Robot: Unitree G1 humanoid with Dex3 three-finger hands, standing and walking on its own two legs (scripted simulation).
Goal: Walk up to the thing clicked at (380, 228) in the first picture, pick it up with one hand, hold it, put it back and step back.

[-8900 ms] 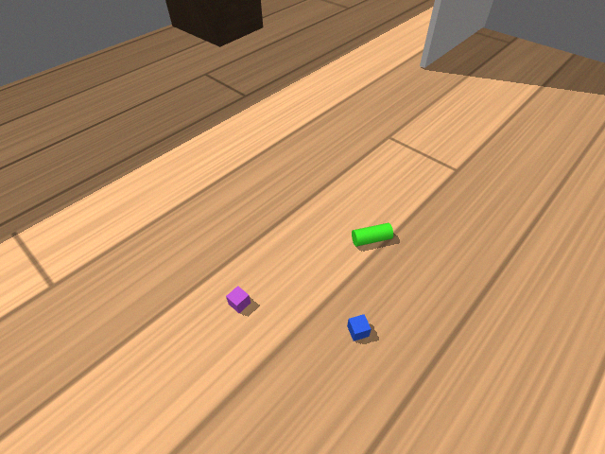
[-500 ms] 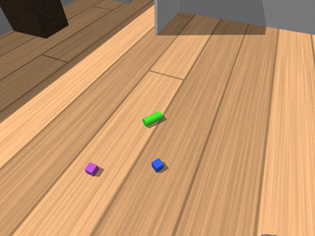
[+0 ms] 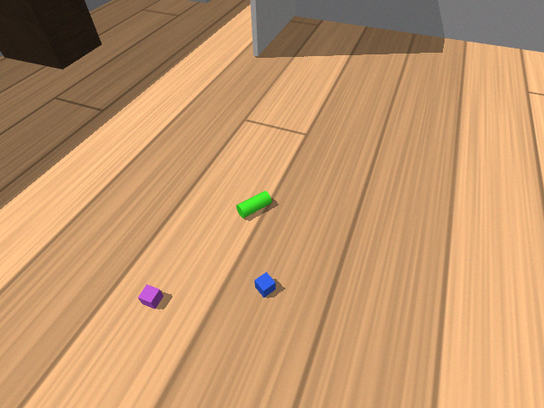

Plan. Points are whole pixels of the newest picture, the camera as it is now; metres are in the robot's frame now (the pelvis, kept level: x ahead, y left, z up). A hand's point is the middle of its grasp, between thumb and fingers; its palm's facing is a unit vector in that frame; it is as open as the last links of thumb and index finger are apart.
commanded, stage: stand
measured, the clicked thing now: (254, 204) +1.12 +0.09 -0.75
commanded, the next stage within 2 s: walk up in 1.94 s
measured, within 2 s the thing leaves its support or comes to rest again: neither
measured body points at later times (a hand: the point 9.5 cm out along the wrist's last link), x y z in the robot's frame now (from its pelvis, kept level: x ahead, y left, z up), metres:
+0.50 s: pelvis +0.01 +0.00 +0.00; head +0.01 +0.00 +0.45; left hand +0.09 +0.30 -0.13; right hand +0.08 -0.30 -0.13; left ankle +0.03 +0.13 -0.75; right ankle +0.00 -0.12 -0.75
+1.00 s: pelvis +0.02 +0.00 +0.00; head +0.02 -0.01 +0.45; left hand +0.09 +0.30 -0.13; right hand +0.08 -0.31 -0.13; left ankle +0.03 +0.13 -0.75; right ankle +0.00 -0.12 -0.75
